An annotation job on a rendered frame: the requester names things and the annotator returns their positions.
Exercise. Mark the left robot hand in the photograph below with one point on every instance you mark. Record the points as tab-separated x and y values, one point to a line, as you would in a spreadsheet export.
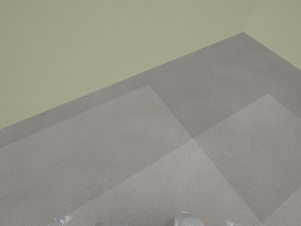
61	220

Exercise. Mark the robot right thigh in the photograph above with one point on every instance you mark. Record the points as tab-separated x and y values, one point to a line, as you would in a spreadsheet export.
187	219

